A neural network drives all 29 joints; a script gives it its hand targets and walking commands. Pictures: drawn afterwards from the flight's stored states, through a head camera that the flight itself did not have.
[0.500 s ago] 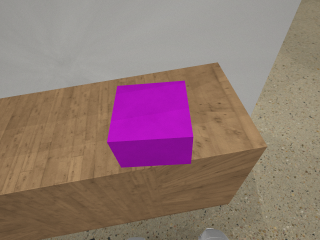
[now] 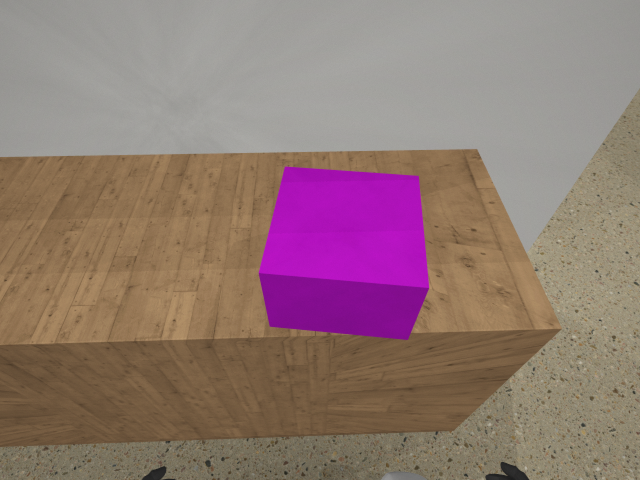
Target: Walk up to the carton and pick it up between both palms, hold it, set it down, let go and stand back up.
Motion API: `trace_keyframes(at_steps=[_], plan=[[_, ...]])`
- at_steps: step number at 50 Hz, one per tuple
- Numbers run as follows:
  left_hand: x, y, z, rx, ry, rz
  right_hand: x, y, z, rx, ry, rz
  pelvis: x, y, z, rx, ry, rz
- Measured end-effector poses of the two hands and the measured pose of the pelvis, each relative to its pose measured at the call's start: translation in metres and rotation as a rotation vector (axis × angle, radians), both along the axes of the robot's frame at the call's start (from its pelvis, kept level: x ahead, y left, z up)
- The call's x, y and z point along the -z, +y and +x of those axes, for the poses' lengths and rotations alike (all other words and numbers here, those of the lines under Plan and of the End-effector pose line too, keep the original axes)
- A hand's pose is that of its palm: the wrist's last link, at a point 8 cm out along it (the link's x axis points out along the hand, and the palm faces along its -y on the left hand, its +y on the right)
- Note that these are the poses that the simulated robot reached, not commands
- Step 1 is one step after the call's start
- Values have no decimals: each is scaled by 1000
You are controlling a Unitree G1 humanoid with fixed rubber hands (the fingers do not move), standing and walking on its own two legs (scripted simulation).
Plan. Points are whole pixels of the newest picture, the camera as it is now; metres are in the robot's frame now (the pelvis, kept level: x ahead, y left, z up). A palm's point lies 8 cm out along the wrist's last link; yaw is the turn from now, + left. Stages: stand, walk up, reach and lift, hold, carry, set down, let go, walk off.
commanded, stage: walk up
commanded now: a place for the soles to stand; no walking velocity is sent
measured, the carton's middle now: (344, 250) +0.45 -0.03 -0.03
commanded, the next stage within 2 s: reach and lift in 1.84 s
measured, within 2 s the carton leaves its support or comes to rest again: neither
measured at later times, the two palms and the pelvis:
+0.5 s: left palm out of the picture +0.06 +0.23 -0.11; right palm out of the picture +0.05 -0.24 -0.12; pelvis +0.01 +0.00 +0.02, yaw +0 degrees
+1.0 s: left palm out of the picture +0.10 +0.29 -0.12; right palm out of the picture +0.07 -0.22 -0.11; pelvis +0.01 +0.04 +0.01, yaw -7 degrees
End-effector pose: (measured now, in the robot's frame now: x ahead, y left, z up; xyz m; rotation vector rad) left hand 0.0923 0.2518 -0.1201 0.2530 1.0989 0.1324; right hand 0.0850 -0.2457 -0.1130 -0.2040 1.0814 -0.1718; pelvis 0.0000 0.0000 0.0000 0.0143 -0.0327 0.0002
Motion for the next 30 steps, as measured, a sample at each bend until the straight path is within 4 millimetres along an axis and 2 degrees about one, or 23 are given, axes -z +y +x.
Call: trace_keyframes(at_steps=[5,9,12,23,30], plan=[[-9,-13,-14,-7,0,-9,13,8,0,-34,24,52,-3,0,-1,-8,-12,-26],[-17,-15,-24,-24,19,-20,11,19,2,-43,10,93,-10,0,3,-2,-8,-9],[-20,-15,-25,-26,22,-25,10,22,-2,-48,21,106,-14,0,4,-4,-7,-12],[-10,-17,-29,-20,73,-52,3,3,-32,-15,132,39,-18,-1,9,4,3,-13],[-8,-12,-33,-16,105,-29,6,-3,-34,-15,177,12,-17,4,14,19,8,-19]])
